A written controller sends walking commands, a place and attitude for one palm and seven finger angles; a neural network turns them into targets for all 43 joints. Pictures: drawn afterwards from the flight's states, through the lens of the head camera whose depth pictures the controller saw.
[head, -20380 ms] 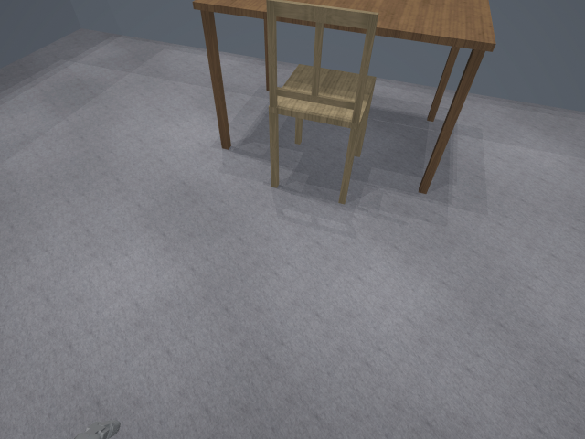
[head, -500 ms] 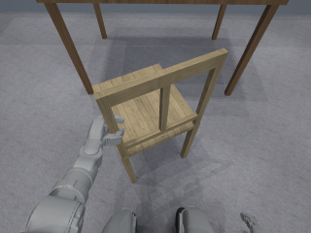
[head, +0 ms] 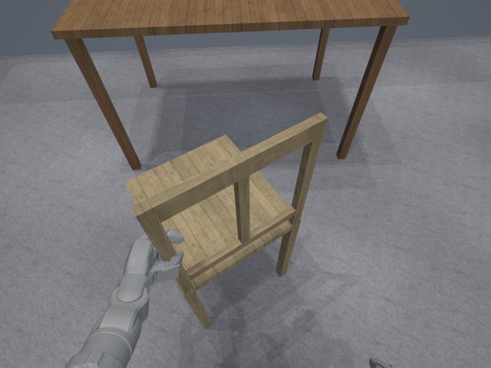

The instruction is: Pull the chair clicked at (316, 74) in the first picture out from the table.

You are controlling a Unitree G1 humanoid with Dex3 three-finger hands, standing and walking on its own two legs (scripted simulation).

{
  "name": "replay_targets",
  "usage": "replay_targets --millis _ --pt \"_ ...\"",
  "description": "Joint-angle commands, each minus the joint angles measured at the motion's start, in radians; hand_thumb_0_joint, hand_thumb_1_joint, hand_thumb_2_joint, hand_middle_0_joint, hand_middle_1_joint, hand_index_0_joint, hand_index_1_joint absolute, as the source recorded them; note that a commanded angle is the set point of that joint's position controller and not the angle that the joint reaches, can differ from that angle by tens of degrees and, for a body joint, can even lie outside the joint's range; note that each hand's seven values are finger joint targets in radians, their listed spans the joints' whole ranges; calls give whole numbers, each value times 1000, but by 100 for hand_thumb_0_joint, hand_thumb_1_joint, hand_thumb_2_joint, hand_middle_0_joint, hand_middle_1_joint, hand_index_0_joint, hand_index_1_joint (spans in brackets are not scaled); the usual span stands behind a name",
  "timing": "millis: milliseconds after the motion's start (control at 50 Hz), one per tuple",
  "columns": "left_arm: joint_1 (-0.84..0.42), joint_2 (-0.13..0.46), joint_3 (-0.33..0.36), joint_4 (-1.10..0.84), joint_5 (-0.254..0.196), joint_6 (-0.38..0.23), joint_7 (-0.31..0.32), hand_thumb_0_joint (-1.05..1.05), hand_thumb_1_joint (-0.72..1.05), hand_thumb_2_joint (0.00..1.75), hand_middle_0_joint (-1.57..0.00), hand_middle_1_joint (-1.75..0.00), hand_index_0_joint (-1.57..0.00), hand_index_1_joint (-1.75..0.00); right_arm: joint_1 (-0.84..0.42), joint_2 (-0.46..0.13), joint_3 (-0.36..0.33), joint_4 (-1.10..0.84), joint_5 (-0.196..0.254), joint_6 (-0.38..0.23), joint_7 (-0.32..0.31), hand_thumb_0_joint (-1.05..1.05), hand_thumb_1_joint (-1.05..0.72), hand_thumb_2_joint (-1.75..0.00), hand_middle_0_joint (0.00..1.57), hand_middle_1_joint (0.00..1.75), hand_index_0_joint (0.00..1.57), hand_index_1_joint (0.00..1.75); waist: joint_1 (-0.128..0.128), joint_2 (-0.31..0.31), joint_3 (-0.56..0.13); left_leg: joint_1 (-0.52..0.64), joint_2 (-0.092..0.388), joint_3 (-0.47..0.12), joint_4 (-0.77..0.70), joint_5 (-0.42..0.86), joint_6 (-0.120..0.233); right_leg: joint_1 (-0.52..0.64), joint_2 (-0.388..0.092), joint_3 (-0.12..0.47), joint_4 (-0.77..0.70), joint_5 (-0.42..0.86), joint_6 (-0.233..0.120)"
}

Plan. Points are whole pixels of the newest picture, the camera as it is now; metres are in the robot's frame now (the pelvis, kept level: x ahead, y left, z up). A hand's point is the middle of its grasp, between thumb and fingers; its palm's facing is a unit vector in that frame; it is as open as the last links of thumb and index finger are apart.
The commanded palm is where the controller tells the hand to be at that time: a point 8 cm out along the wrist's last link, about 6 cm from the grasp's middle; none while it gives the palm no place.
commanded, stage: stop walking, hand still on the chair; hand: left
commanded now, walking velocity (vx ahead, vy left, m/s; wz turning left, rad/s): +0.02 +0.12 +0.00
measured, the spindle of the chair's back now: (242, 212) +0.43 +0.02 -0.09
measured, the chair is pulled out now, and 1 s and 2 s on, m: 0.52 0.58 0.58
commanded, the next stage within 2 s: open the thumb and straighten the fingers in 0.54 s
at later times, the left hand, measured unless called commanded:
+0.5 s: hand (173, 293) +0.25 +0.14 -0.07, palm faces -0.03 -0.98 -0.21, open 5.7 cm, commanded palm +0.23 +0.19 -0.05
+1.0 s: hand (163, 287) +0.26 +0.16 -0.07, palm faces -0.05 -0.98 -0.22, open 11.4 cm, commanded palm +0.23 +0.20 -0.04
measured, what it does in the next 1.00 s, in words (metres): stands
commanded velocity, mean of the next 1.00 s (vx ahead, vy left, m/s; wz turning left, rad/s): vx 0.01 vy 0.01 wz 0.00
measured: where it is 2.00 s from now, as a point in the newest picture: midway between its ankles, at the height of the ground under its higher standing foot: outside the picture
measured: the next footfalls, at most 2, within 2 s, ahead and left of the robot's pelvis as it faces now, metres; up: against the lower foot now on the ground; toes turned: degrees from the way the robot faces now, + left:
none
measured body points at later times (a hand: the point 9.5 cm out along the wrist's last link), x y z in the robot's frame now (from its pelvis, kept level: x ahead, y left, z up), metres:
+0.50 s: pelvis +0.00 +0.01 +0.00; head +0.00 +0.00 +0.45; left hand +0.24 +0.19 -0.05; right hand +0.13 -0.22 -0.11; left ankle +0.01 +0.13 -0.74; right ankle -0.01 -0.12 -0.74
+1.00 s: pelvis +0.00 +0.01 -0.02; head +0.04 -0.01 +0.43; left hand +0.25 +0.21 -0.05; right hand +0.15 -0.26 -0.11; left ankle +0.01 +0.13 -0.74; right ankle -0.01 -0.12 -0.74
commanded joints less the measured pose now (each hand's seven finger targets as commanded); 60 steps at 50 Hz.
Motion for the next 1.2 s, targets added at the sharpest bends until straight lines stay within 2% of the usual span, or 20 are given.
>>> replay_targets --millis 0,160,220,320,380,580,620,640,660,700,760,820,840,860,920,960,1000,1120,1140,1180 --pt "-224 163 26 -215 18 -40 7 0 90 90 -50 -145 -50 -145 -58 -150 -68 -142 -1 -26 -20 0 -90 -90 20 30 20 30 13 -50 -393 140 51 -27 -21 364 37 190 -156 94 -19 524 -37" --pt "-206 115 -7 -199 14 -37 20 0 90 90 -50 -145 -50 -145 -97 -113 -54 -175 -6 25 -25 0 -90 -90 20 30 20 30 22 -90 -235 113 6 -26 -61 9 48 -5 -164 131 -162 -82 -39" --pt "-185 99 -18 -217 14 -41 20 0 90 90 -50 -145 -50 -145 -113 -109 -52 -184 -8 29 -29 0 -90 -90 20 30 20 30 23 -68 -207 144 15 -37 -77 34 52 -54 -148 114 -157 -95 -40" --pt "-108 80 -37 -265 18 -46 17 0 90 90 -50 -145 -50 -145 -124 -115 -46 -198 -15 20 -31 0 -90 -90 20 30 20 30 36 -6 -237 158 48 -73 -120 200 63 -13 -96 60 -72 82 -21" --pt "-51 81 -37 -283 21 -44 16 0 90 90 -50 -145 -50 -145 -126 -117 -45 -204 -19 15 -29 0 -90 -90 20 30 20 30 43 -32 -281 175 56 -70 -110 295 64 31 -95 52 -50 190 -15" --pt "-7 87 -38 -325 25 -40 22 0 90 90 -50 -145 -50 -145 -126 -117 -39 -195 -23 -1 -28 0 -90 -90 20 30 20 30 43 -33 -297 179 49 -60 -120 268 55 33 -97 62 -71 184 -16" --pt "47 133 2 -364 25 -41 26 0 90 90 -50 -145 -50 -145 -126 -120 -43 -197 -25 -2 -30 0 -90 -90 20 30 20 30 48 -28 -289 169 47 -59 -122 265 54 40 -99 63 -82 186 -16" --pt "108 52 -75 -274 22 16 -21 0 78 84 -50 -145 -50 -145 -89 -161 -49 -182 16 0 18 0 -90 -90 20 30 20 30 -33 -182 -241 56 3 -16 -92 158 54 -39 -49 -5 -30 159 -10" --pt "15 116 -13 -404 12 4 -40 0 66 78 -50 -145 -50 -145 -114 -170 -59 -211 16 -10 33 0 -90 -90 20 30 20 30 -6 -193 -278 6 -13 -10 -68 134 61 -29 -45 -5 -6 171 -15" --pt "48 153 8 -451 12 -2 -58 0 42 67 -50 -145 -50 -145 -128 -164 -65 -228 15 -30 39 0 -90 -90 20 30 20 30 0 -88 -288 -4 -28 2 -41 106 62 -43 -41 6 15 145 -24" --pt "117 108 -11 -533 3 10 -67 0 5 49 -50 -145 -50 -145 -124 -152 -65 -254 11 -57 57 0 -90 -90 20 30 20 30 11 37 -320 -17 -38 12 4 98 52 -94 -31 -1 53 111 -32" --pt "112 71 -52 -543 7 43 -69 0 -31 32 -50 -145 -50 -145 -114 -156 -69 -269 14 -72 62 0 -90 -90 20 30 20 30 -9 7 -294 -66 -37 5 35 45 52 -157 -24 -11 80 58 -26" --pt "122 60 -61 -545 7 57 -68 0 -43 26 -47 -138 -47 -138 -113 -159 -70 -280 12 -76 61 0 -90 -90 20 30 20 30 -5 -10 -305 -77 -40 2 47 35 53 -168 -23 -14 93 51 -24" --pt "105 214 83 -560 8 67 -57 0 -55 20 -45 -130 -45 -130 -99 -184 -81 -272 11 -73 55 0 -90 -90 20 30 20 30 12 -21 -340 -86 -41 0 54 32 54 -154 -22 -3 101 55 -25" --pt "142 114 2 -624 3 98 -69 0 -55 20 -38 -109 -38 -109 -109 -168 -74 -305 11 -87 46 0 -90 -90 20 30 20 30 5 -20 -379 -74 -45 7 78 75 56 -164 -22 -14 132 92 -19" --pt "179 95 -11 -633 -7 120 -77 0 -55 20 -32 -94 -32 -94 -102 -171 -75 -314 10 -97 41 0 -90 -90 20 30 20 30 2 -56 -382 -82 -42 3 100 104 56 -175 -20 -20 149 122 -17" --pt "212 120 15 -649 -11 136 -79 0 -55 20 -27 -80 -27 -80 -92 -180 -78 -318 6 -105 36 0 -90 -90 20 30 20 30 5 -85 -381 -98 -42 -4 115 132 56 -174 -18 -21 163 150 -17" --pt "248 138 15 -753 7 167 -74 0 -55 20 -13 -36 -13 -36 -78 -176 -74 -335 0 -124 27 0 -90 -90 20 30 20 30 1 -44 -389 -103 -47 1 162 171 57 -207 -21 -19 198 188 -14" --pt "261 184 68 -726 7 175 -70 0 -55 20 -10 -29 -10 -29 -62 -180 -74 -329 -3 -121 25 0 -90 -90 20 30 20 30 2 -80 -381 -124 -48 -2 169 162 57 -211 -18 -20 204 191 -12" --pt "259 172 59 -758 9 180 -74 0 -55 20 -5 -14 -5 -14 -65 -173 -70 -339 -4 -120 22 0 -90 -90 20 30 20 30 0 -82 -384 -132 -51 2 181 162 58 -219 -19 -19 215 198 -10"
